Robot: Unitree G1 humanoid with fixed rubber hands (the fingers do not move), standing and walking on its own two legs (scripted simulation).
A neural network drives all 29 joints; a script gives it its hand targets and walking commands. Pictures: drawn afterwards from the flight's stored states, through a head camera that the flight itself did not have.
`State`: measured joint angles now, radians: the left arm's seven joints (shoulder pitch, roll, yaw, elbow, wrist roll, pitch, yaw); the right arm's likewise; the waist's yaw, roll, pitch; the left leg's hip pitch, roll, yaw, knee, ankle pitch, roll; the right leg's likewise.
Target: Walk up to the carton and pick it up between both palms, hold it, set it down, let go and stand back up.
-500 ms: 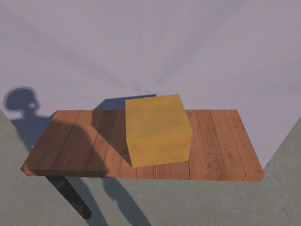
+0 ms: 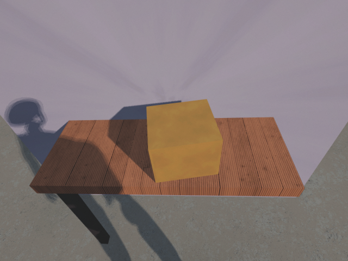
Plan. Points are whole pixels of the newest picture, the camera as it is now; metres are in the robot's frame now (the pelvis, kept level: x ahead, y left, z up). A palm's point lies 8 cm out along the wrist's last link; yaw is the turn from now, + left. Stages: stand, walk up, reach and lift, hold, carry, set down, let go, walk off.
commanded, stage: stand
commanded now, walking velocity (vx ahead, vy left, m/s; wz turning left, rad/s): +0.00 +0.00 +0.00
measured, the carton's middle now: (181, 139) +0.49 +0.01 -0.03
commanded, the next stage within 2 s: none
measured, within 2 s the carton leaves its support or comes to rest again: neither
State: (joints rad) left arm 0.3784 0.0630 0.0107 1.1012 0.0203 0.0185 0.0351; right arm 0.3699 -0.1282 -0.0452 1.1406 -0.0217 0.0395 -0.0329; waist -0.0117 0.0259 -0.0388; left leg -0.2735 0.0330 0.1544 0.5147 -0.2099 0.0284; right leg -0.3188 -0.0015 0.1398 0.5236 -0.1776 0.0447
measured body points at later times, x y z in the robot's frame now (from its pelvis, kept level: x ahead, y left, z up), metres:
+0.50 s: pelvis -0.01 -0.01 -0.01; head -0.03 -0.02 +0.44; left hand -0.04 +0.22 -0.17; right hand -0.04 -0.25 -0.17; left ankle +0.05 +0.11 -0.73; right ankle +0.02 -0.12 -0.73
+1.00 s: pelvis +0.04 -0.02 +0.00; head +0.05 -0.01 +0.45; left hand +0.05 +0.20 -0.16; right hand +0.03 -0.24 -0.15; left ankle +0.03 +0.10 -0.73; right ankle +0.02 -0.12 -0.73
